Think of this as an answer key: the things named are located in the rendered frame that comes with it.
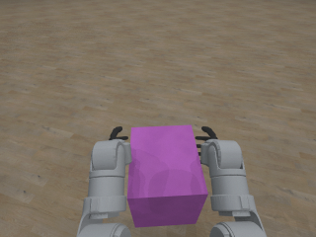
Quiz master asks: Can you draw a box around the robot right hand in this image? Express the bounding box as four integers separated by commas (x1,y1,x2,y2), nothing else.
195,126,218,164

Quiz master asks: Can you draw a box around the left robot forearm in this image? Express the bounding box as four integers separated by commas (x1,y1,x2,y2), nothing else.
76,138,132,237

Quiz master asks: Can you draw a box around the robot right upper arm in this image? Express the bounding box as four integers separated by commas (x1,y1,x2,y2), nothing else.
209,221,266,237

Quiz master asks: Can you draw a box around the right robot forearm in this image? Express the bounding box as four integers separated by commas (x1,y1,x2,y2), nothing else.
200,138,267,237

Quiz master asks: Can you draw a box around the robot left hand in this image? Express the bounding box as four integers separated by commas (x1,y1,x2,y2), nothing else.
109,126,128,140

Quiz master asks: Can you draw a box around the robot left upper arm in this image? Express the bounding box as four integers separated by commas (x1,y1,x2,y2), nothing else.
78,222,131,237

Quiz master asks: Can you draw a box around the carton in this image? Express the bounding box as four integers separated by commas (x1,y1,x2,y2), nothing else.
127,124,208,228

